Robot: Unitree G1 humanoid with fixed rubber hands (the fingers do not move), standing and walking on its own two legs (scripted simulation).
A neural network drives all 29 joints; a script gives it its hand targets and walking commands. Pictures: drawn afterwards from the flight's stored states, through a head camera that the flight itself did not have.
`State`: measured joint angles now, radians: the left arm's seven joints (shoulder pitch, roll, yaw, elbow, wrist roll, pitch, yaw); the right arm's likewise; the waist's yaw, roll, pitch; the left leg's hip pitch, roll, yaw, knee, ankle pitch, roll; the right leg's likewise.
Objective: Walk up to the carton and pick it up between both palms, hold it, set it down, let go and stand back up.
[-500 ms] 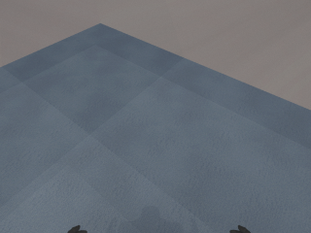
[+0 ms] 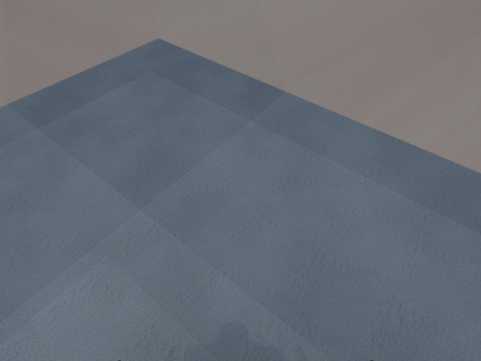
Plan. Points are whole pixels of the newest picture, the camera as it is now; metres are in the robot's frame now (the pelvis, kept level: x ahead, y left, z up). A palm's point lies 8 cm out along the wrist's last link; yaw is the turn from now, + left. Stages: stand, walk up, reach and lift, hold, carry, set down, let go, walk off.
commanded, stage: stand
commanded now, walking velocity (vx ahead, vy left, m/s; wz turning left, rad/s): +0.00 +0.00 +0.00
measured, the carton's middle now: out of the picture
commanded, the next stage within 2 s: none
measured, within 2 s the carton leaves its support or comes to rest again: neither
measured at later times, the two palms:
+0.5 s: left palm out of the picture +0.06 +0.24 -0.12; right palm out of the picture +0.07 -0.24 -0.12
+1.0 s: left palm out of the picture +0.04 +0.24 -0.12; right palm out of the picture +0.06 -0.24 -0.12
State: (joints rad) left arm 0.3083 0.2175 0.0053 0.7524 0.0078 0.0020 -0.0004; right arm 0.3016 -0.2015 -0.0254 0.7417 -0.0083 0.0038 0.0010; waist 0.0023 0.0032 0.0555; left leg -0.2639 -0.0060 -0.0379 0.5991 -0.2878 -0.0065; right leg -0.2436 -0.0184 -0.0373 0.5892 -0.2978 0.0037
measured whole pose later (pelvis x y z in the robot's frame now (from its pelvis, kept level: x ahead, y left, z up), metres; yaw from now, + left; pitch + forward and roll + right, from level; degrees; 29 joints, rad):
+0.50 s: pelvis +0.00 +0.00 +0.00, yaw +0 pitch -3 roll +0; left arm 0.31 0.22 0.00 0.80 0.00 0.00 0.01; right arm 0.31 -0.21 -0.02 0.79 -0.01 0.00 -0.01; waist 0.00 0.00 0.05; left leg -0.25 -0.01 -0.05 0.57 -0.28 -0.01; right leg -0.23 -0.02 -0.04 0.56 -0.29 0.00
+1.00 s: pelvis +0.01 +0.00 +0.01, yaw +1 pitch -2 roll +0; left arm 0.32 0.22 0.00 0.86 0.00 0.00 0.01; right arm 0.31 -0.21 -0.01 0.86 0.00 0.00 -0.01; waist 0.00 0.00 0.04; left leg -0.24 -0.01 -0.05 0.54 -0.26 -0.01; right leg -0.21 -0.02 -0.04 0.53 -0.28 0.00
